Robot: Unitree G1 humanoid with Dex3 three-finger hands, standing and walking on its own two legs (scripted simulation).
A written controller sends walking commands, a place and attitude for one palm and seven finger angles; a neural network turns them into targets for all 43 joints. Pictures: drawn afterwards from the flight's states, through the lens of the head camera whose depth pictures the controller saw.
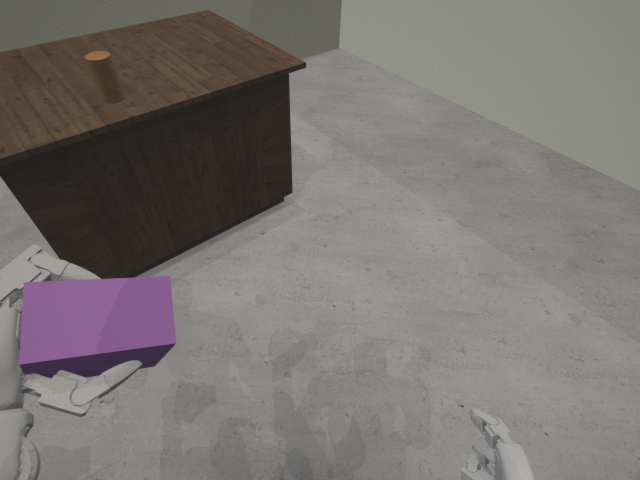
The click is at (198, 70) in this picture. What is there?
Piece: table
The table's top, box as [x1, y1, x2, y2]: [0, 10, 305, 165]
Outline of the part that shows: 305,62 209,10 0,52 0,165 305,67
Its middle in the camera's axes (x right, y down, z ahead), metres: -0.65 -0.57 +1.28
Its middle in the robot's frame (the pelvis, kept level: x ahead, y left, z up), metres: +1.29 +0.73 -0.09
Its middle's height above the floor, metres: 0.68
